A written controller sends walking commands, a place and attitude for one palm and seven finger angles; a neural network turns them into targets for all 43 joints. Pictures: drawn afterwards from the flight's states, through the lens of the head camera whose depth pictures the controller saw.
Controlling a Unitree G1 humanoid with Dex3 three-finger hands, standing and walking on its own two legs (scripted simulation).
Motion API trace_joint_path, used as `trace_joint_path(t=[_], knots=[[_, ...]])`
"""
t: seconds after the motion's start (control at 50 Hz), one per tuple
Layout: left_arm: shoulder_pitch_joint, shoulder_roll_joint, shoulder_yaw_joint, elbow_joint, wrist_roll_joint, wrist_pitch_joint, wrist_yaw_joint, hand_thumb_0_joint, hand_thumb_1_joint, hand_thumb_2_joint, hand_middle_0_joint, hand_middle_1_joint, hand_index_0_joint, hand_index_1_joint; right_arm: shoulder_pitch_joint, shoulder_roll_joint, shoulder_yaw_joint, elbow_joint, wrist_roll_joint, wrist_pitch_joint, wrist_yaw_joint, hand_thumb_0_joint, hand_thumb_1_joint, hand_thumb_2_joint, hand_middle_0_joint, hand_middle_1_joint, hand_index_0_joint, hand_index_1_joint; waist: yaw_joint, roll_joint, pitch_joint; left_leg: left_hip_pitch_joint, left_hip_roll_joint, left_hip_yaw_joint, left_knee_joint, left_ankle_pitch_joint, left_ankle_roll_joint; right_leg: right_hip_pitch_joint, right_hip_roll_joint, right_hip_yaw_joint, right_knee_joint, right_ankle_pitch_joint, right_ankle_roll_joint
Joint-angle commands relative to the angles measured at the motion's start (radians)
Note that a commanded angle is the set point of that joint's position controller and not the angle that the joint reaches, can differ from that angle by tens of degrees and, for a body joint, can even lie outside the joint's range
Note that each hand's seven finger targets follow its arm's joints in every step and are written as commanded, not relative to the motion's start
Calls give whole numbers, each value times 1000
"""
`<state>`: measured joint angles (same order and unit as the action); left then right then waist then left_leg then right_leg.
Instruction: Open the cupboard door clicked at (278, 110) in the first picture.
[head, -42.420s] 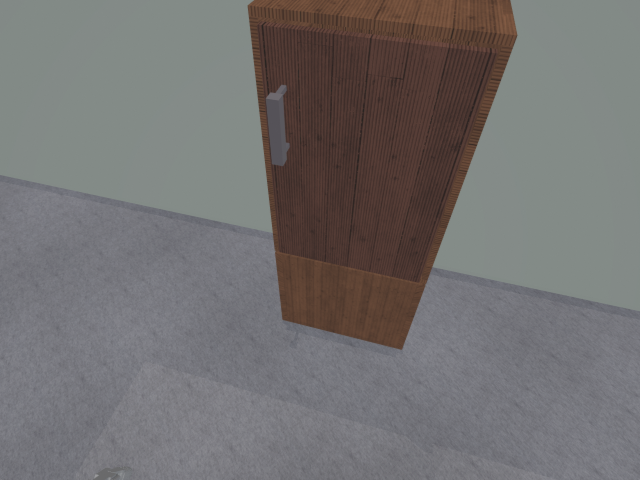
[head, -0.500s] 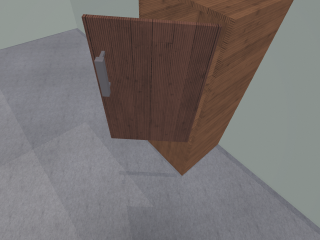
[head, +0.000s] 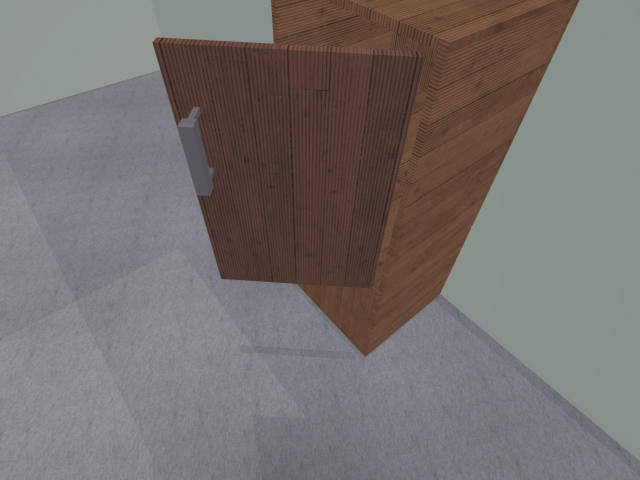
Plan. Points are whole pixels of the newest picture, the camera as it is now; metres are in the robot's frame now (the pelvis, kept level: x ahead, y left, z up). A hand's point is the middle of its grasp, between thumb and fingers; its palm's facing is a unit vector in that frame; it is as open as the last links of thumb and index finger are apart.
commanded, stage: look again from close up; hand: left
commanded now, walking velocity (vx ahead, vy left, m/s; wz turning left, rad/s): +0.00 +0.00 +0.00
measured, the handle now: (200, 152) +0.60 +0.24 +0.06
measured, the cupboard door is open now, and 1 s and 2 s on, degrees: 47 47 47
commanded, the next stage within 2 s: shuffle to correct the standing spot in 0.52 s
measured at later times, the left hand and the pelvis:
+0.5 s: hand out of the picture +0.01 +0.21 -0.17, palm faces +0.02 -0.97 -0.24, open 7.4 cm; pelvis -0.04 +0.01 -0.01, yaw +0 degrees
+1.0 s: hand out of the picture -0.11 +0.22 -0.20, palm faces +0.08 -0.99 -0.14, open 7.4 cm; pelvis -0.04 +0.05 -0.02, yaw +0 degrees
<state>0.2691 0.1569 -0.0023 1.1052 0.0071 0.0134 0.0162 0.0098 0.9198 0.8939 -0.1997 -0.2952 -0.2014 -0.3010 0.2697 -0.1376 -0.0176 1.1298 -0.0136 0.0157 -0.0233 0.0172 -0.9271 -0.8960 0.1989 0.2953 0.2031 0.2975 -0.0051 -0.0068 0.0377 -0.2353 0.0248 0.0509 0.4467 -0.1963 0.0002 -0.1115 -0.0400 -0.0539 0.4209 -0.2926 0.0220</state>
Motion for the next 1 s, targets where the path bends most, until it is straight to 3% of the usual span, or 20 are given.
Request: trace_joint_path(t=[0.0,0.06,0.1,0.14,0.16,0.26,0.38,0.6,0.68,0.76,0.8,0.82,0.84,0.86,0.88,0.9,0.92,0.94,0.96,0.98], knots=[[29,199,54,-121,22,-49,27,0,900,900,-200,-300,-200,-300,-15,-216,-55,-154,-13,-66,-14,0,-900,-900,200,300,200,300,-5,70,-85,21,84,-118,30,154,33,-108,-69,87,7,113,-65],[71,157,40,-143,16,-44,24,0,900,900,-200,-300,-200,-300,27,-166,-39,-182,-13,-59,-9,0,-900,-900,200,300,200,300,-7,-91,-138,17,66,-81,85,200,41,-60,-80,94,15,264,-71],[58,179,49,-163,16,-41,26,0,900,900,-200,-300,-200,-300,12,-183,-45,-194,-10,-54,-9,0,-900,-900,200,300,200,300,-7,-97,-91,-16,58,-61,87,210,40,-62,-84,90,39,341,-75],[62,195,52,-178,16,-38,26,0,900,900,-200,-300,-200,-300,-1,-205,-49,-201,-8,-53,-10,0,-900,-900,200,300,200,300,-2,-49,-77,-2,65,-61,83,281,44,-70,-77,79,63,376,-74],[83,170,44,-181,15,-34,26,0,900,900,-200,-300,-200,-300,3,-179,-38,-197,-9,-48,-7,0,-900,-900,200,300,200,300,4,-39,-84,14,67,-57,91,302,44,-68,-72,74,62,367,-68],[54,205,40,-196,14,-28,20,0,900,900,-200,-300,-200,-300,-51,-210,-37,-210,-8,-37,1,0,-900,-900,200,300,200,300,7,8,-8,-3,70,-70,49,186,40,-124,-65,80,15,197,-58],[15,229,35,-195,16,-22,12,0,900,900,-200,-300,-200,-300,-78,-233,-32,-212,-9,-28,13,0,-900,-900,200,300,200,300,2,20,69,-64,61,-99,-48,-87,29,-172,-57,93,-64,-66,-51],[73,189,33,-154,19,-18,9,0,900,900,-200,-300,-200,-300,-36,-227,-33,-179,-7,-26,17,0,-900,-900,200,300,200,300,10,41,21,-104,78,-153,-150,-247,28,-128,-47,60,-56,-81,-34],[158,145,33,-117,27,-5,10,0,900,900,-200,-300,-200,-300,8,-197,-31,-149,-12,-3,18,0,-900,-900,200,300,200,300,20,50,22,-132,69,-151,-178,-439,28,-133,-29,38,-49,-277,-29],[218,140,46,-87,23,-2,5,0,900,900,-200,-300,-200,-300,25,-166,-32,-135,-10,6,15,0,-900,-900,200,300,200,300,28,-20,81,-163,14,-92,-77,-386,20,-165,-62,101,-95,-332,-66],[212,152,62,-77,20,-2,5,0,900,900,-200,-300,-200,-300,54,-132,-36,-131,-11,10,13,0,-900,-900,200,300,200,300,11,-94,68,-134,-35,-25,81,-305,5,-217,-117,171,-147,-404,-102],[180,164,70,-80,18,-3,7,0,900,900,-200,-300,-200,-300,84,-112,-39,-124,-12,12,12,0,-900,-900,200,300,200,300,-9,-162,54,-89,-53,21,209,-233,-1,-268,-172,211,-203,-441,-125],[131,170,78,-93,17,-6,10,0,900,900,-200,-300,-200,-300,121,-98,-44,-114,-13,13,11,0,-900,-900,200,300,200,300,-37,-199,36,-16,-44,38,313,-192,-1,-349,-223,246,-251,-467,-142],[77,179,83,-110,19,-9,15,0,900,900,-200,-300,-200,-300,169,-95,-49,-102,-10,13,11,0,-900,-900,200,300,200,300,-72,-220,20,30,-30,31,346,-186,3,-387,-233,234,-260,-452,-140],[32,169,86,-120,18,-12,18,0,900,900,-200,-300,-200,-300,214,-84,-47,-89,-7,4,13,0,-900,-900,200,300,200,300,-93,-196,17,79,-5,12,271,-185,12,-396,-213,187,-205,-404,-124],[35,142,76,-120,19,-10,14,0,900,900,-200,-300,-200,-300,249,-76,-40,-80,-3,-11,15,0,-900,-900,200,300,200,300,-95,-116,34,110,-4,8,125,-215,19,-398,-155,128,-78,-377,-103],[74,96,64,-121,18,-6,9,0,900,900,-200,-300,-200,-300,283,-106,-41,-73,-7,-28,12,0,-900,-900,200,300,200,300,-82,80,78,87,65,-151,-81,-359,42,-428,-55,69,144,-328,-77],[100,28,52,-133,16,-6,5,0,900,900,-200,-300,-200,-300,328,-185,-57,-63,-17,-39,2,0,-900,-900,200,300,200,300,-78,345,130,73,249,-443,-311,-585,85,-535,52,-65,427,-268,-37],[63,36,53,-156,27,-12,1,0,900,900,-200,-300,-200,-300,315,-192,-58,-68,-13,-43,-8,0,-900,-900,200,300,200,300,-63,286,210,11,314,-536,-389,-583,135,-572,5,16,562,-206,-50],[81,40,57,-134,31,-13,2,0,900,900,-200,-300,-200,-300,245,-167,-47,-76,-13,-45,-8,0,-900,-900,200,300,200,300,-24,227,188,-71,305,-496,-396,-574,140,-526,-42,66,641,-134,-61]])
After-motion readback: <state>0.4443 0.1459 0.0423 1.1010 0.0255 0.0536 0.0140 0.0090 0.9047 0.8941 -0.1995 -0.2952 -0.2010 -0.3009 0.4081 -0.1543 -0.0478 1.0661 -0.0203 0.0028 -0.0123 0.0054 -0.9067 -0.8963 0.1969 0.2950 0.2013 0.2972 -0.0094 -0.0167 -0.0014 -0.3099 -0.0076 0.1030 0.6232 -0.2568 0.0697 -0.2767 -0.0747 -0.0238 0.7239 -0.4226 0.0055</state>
